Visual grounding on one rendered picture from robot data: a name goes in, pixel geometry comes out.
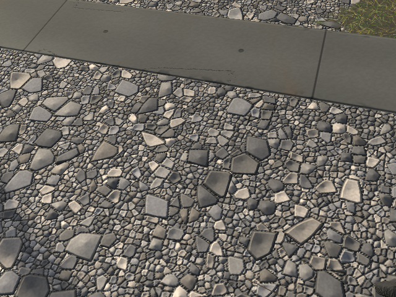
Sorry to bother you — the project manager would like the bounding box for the robot right hand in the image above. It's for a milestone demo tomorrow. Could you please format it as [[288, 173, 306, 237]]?
[[374, 281, 396, 297]]

